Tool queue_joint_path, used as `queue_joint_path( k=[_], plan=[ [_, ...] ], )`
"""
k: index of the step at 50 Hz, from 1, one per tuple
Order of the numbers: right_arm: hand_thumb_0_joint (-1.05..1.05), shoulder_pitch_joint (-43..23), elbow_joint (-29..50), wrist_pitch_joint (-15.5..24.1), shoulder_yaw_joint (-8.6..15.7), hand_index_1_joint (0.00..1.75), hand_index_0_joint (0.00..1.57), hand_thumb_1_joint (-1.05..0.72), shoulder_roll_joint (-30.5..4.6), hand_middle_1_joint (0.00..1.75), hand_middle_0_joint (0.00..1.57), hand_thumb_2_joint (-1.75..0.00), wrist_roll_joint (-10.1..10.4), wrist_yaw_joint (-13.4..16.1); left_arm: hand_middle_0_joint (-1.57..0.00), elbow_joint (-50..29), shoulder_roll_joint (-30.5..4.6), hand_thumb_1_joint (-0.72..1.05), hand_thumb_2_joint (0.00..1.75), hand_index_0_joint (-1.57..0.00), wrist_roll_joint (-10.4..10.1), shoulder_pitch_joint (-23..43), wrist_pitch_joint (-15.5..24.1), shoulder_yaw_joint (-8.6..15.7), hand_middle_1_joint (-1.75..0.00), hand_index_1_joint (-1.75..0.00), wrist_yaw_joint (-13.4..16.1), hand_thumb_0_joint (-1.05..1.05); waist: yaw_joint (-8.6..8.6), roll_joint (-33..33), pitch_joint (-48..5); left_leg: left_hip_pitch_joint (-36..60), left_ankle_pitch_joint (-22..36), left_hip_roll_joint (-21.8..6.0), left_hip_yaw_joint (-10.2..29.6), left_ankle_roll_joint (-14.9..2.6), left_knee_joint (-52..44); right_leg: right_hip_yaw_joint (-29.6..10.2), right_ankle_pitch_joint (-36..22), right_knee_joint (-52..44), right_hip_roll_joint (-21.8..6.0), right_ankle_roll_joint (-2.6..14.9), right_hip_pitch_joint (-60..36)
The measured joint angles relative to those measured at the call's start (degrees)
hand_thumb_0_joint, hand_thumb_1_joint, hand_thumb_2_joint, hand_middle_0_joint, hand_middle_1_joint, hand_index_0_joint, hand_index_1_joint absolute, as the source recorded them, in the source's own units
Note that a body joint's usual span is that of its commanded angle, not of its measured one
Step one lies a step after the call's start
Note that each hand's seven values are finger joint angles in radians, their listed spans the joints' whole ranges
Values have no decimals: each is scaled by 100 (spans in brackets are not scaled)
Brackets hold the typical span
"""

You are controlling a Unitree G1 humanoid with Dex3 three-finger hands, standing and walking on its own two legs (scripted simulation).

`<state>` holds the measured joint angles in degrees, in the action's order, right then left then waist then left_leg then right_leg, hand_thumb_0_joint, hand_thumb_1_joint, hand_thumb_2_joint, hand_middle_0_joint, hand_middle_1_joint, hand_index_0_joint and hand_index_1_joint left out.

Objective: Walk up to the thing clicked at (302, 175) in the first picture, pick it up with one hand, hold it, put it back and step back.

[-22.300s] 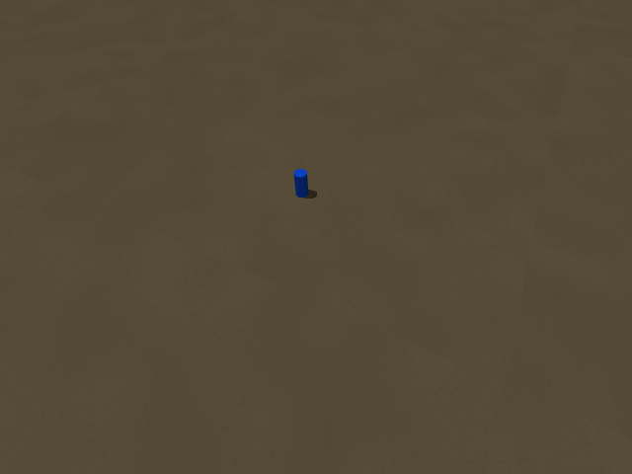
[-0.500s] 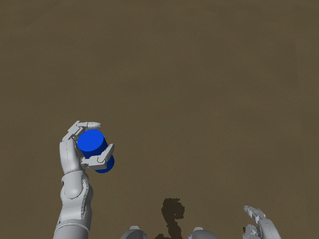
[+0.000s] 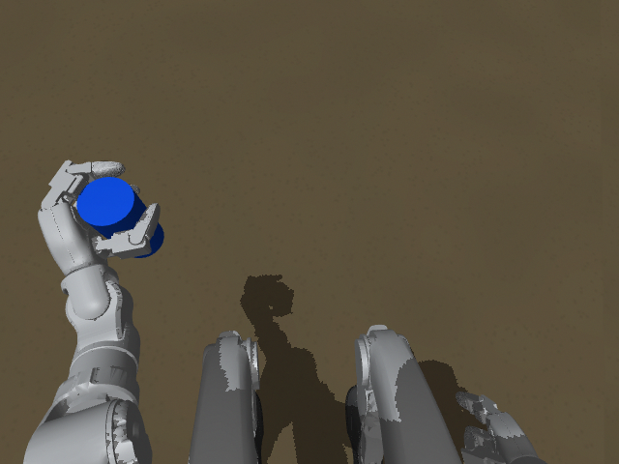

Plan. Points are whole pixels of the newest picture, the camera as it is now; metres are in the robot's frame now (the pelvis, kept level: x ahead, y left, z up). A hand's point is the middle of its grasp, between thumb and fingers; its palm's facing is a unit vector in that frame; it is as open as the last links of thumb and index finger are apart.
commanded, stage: crouch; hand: left
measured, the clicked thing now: (126, 221) +0.43 +0.25 -0.05
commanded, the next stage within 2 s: lower in 1.12 s
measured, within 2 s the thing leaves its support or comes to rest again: neither
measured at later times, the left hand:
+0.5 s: hand (148, 248) +0.45 +0.28 -0.21, palm faces +0.41 -0.91 -0.03, open 8.6 cm
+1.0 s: hand (156, 260) +0.45 +0.29 -0.29, palm faces +0.39 -0.92 -0.03, open 8.6 cm
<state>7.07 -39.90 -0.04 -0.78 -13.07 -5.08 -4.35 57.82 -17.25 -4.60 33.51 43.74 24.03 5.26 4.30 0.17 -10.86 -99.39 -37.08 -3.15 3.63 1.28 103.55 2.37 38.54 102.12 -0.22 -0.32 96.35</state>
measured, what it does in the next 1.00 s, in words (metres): lowers itself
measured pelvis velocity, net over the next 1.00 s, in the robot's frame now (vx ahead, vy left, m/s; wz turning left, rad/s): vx -0.03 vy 0.01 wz -0.13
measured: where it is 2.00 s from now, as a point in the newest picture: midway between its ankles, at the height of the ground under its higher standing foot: (307, 458)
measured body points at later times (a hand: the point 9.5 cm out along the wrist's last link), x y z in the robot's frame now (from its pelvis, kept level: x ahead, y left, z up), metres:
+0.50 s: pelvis -0.03 +0.00 -0.16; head +0.19 +0.06 +0.23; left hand +0.42 +0.32 -0.21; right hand +0.07 -0.28 -0.27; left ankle +0.07 +0.13 -0.48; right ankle +0.06 -0.12 -0.48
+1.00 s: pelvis -0.03 +0.01 -0.21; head +0.21 +0.09 +0.16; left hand +0.43 +0.34 -0.29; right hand +0.05 -0.27 -0.30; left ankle +0.07 +0.13 -0.48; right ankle +0.06 -0.12 -0.48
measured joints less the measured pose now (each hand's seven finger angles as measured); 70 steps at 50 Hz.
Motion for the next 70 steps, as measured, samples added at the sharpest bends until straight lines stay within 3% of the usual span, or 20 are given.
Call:
queue_joint_path(
  k=[12,22,31,50,59,70],
  plan=[
    [1,-118,-56,-82,-131,30,20,-90,-217,30,20,-91,-162,-72,-80,930,-790,-22,110,-81,132,671,135,743,-104,-102,-392,0,271,-178,280,-1675,-112,4,241,67,1648,117,104,1599,55,36,1630],
    [1,-287,-128,-140,-359,30,20,-91,-287,30,20,-91,-310,-53,-80,1095,-1288,-22,110,-82,184,895,179,1029,-104,-101,-609,0,462,-326,684,-2445,-167,33,416,66,2680,197,130,2540,92,-9,2334],
    [1,-400,7,-239,-673,30,20,-90,-328,30,20,-91,-422,-101,-80,1172,-1534,-22,111,-82,142,882,134,1247,-103,-101,-757,0,542,-319,990,-2838,-191,55,592,37,3313,300,112,3044,139,-80,2639],
    [1,-573,71,-392,-1082,30,20,-89,-474,30,20,-90,-652,-173,-80,952,-1946,-22,110,-82,48,677,177,1368,-104,-101,-846,0,621,-566,1513,-3184,-255,97,900,10,4015,502,103,3515,220,-183,2832],
    [0,-676,189,-464,-1254,30,20,-89,-562,30,20,-90,-750,-222,-80,963,-2072,-22,110,-82,55,572,248,1553,-104,-101,-774,0,691,-672,1729,-3188,-280,113,1030,42,4192,591,88,3626,248,-191,2816],
    [0,-884,321,-458,-1576,30,20,-90,-671,30,20,-90,-863,-233,-80,1589,-2498,-22,110,-82,-36,674,439,1595,-104,-101,-769,0,818,-798,1965,-3202,-254,98,1171,36,4389,683,-18,3722,318,-230,2818]
  ],
)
